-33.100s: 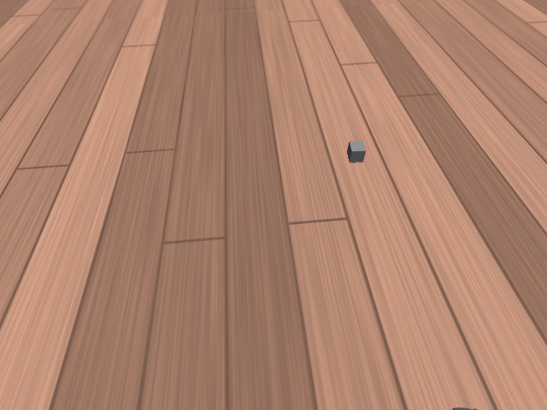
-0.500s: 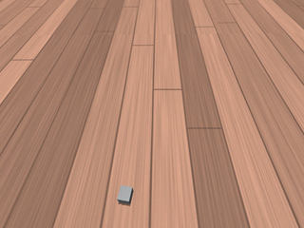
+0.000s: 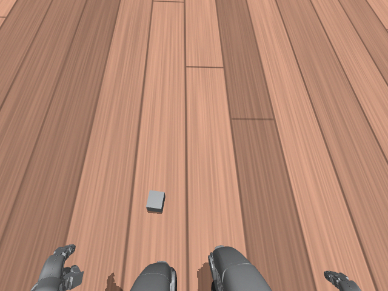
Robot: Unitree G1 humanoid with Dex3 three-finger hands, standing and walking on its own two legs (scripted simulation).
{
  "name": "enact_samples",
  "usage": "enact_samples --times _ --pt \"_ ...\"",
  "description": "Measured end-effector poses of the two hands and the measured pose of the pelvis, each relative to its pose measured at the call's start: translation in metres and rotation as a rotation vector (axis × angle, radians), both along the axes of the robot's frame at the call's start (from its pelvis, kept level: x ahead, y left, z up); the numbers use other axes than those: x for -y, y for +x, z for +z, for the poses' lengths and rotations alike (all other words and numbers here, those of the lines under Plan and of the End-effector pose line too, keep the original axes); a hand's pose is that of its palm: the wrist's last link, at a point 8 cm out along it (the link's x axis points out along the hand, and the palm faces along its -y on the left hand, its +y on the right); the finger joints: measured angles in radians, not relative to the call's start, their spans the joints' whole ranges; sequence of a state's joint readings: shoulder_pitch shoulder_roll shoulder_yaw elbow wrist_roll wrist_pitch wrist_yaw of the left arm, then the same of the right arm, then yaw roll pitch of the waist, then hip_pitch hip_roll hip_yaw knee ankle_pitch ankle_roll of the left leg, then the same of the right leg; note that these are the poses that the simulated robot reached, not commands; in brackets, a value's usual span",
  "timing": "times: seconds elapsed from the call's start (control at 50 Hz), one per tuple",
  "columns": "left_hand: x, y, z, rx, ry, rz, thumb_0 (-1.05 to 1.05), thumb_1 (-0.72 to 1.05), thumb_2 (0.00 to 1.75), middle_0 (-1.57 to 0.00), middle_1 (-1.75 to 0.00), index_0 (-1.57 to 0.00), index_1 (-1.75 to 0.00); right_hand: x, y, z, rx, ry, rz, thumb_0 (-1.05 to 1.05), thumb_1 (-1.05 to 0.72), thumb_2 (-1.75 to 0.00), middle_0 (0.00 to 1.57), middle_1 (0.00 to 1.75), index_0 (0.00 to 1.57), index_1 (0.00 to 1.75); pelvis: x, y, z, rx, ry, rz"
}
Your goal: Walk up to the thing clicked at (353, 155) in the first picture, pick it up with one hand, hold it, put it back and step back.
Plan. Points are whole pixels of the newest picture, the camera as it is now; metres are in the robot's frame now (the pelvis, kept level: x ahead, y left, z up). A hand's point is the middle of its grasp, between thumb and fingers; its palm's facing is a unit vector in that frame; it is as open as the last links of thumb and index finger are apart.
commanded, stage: step back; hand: left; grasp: from above
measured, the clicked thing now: (156, 201) +0.47 +0.16 -0.72
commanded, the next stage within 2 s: none
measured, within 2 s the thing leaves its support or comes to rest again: neither
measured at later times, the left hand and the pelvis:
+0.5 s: hand out of the picture +0.01 +0.25 -0.13, palm faces -0.01 -0.91 -0.41, open 7.4 cm; pelvis -0.12 -0.01 +0.00, yaw -1 degrees
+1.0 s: hand out of the picture -0.21 +0.24 -0.15, palm faces -0.07 -0.91 -0.41, open 7.3 cm; pelvis -0.29 -0.03 -0.01, yaw -5 degrees
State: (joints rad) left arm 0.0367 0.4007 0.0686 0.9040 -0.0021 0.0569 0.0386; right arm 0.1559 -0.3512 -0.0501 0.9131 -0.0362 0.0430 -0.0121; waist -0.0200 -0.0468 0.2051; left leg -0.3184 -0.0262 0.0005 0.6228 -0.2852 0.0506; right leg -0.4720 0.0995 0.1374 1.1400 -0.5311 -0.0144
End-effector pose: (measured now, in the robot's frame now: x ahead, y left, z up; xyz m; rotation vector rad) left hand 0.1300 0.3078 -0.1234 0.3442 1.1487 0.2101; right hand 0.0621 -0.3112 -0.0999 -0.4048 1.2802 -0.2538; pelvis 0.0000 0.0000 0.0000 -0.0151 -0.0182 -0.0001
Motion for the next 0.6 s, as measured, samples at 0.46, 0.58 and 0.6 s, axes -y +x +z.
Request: enact_samples --times 0.46,0.58,0.6 --pt "0.017 -0.124 0.034 0.053 0.047 -0.03 0.0 0.9 0.9 -0.2 -0.3 -0.21 -0.3 0.015 -0.091 -0.014 0.084 0.046 0.006 0.0 -0.91 -0.9 0.2 0.3 0.2 0.3 0.009 -0.107 0.002 0.014 0.037 -0.032" --pt "-0.003 -0.151 0.016 0.098 0.021 -0.025 0.0 0.9 0.9 -0.2 -0.3 -0.21 -0.3 0.002 -0.124 -0.012 0.083 0.011 0.049 0.01 -0.91 -0.9 0.2 0.3 0.2 0.3 -0.004 -0.147 -0.011 0.032 0.041 0.001" --pt "-0.005 -0.159 0.014 0.091 0.017 -0.018 0.0 0.91 0.9 -0.2 -0.3 -0.21 -0.3 -0.001 -0.131 -0.011 0.086 0.014 0.053 0.01 -0.91 -0.9 0.2 0.3 0.2 0.3 -0.006 -0.154 -0.01 0.036 0.041 -0.005"
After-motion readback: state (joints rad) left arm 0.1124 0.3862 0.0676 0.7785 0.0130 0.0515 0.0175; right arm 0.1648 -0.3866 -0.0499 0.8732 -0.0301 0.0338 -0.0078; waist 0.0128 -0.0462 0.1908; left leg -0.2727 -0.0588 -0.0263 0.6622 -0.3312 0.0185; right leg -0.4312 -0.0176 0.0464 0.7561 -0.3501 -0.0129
